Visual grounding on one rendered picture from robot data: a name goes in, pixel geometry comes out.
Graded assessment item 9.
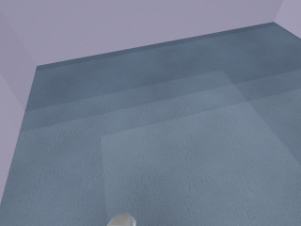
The left robot thigh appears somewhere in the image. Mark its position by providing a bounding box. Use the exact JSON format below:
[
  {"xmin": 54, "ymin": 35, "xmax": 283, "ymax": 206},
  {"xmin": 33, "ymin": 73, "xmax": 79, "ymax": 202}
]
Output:
[{"xmin": 107, "ymin": 213, "xmax": 136, "ymax": 226}]

